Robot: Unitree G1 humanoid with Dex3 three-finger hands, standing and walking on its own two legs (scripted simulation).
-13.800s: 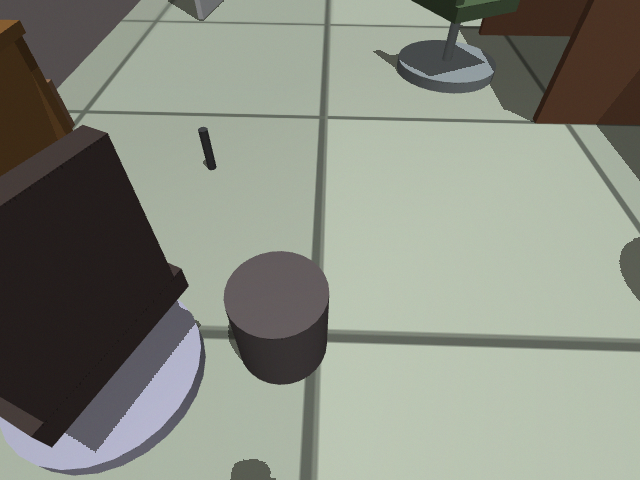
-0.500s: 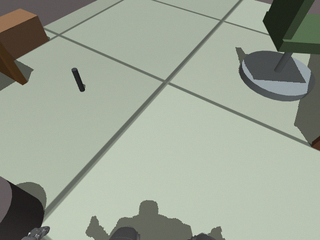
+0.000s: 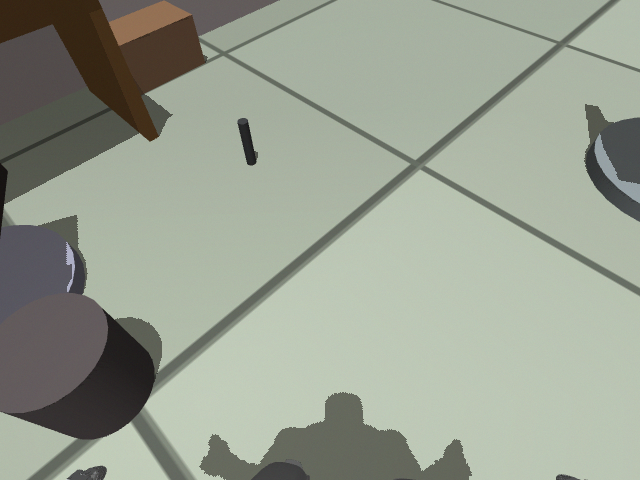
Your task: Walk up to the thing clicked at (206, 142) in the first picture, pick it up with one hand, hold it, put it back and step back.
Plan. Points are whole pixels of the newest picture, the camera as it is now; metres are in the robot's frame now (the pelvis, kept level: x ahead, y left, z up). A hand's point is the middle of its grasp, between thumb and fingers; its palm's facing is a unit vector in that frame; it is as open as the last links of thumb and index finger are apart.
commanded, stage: walk up
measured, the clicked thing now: (247, 142) +1.45 +0.38 -0.63
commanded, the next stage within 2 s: stand in 1.42 s
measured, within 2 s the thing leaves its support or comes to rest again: neither
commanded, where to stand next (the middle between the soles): +0.09 -0.02 m, yaw +6 degrees
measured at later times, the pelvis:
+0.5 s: pelvis +0.00 +0.01 +0.00, yaw +6 degrees
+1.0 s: pelvis +0.02 +0.00 +0.02, yaw +9 degrees
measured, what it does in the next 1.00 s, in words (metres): steps on the spot: left foot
